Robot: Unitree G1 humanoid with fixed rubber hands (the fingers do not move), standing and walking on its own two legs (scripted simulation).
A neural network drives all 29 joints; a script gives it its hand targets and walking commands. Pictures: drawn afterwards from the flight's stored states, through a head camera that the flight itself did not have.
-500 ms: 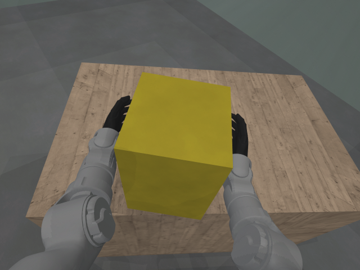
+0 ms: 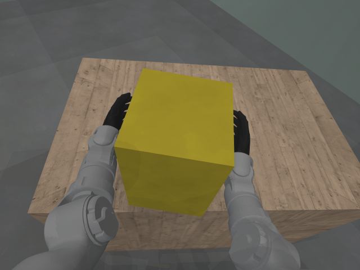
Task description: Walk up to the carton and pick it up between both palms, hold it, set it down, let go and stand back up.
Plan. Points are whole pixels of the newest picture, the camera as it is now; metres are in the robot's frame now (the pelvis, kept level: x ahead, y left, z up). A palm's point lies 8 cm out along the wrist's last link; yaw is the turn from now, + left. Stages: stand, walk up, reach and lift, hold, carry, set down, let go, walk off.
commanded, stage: set down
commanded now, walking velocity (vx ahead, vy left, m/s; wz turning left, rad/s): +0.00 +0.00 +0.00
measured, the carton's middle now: (175, 150) +0.39 -0.04 +0.00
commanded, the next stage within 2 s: none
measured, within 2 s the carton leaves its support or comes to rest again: neither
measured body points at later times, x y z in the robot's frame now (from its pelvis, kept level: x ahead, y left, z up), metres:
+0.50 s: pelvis +0.01 +0.02 -0.02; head +0.07 +0.04 +0.43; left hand +0.47 +0.11 +0.02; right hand +0.38 -0.21 +0.02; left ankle +0.00 +0.11 -0.75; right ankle +0.00 -0.13 -0.75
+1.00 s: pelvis -0.04 +0.00 -0.02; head -0.01 +0.03 +0.43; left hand +0.46 +0.09 +0.12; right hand +0.37 -0.24 +0.12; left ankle +0.00 +0.11 -0.75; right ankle +0.00 -0.13 -0.75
